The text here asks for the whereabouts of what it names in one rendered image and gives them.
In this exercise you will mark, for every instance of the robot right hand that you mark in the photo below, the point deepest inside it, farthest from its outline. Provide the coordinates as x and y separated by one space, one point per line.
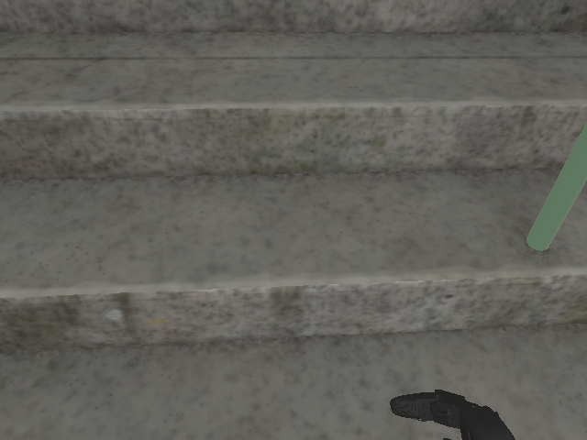
450 409

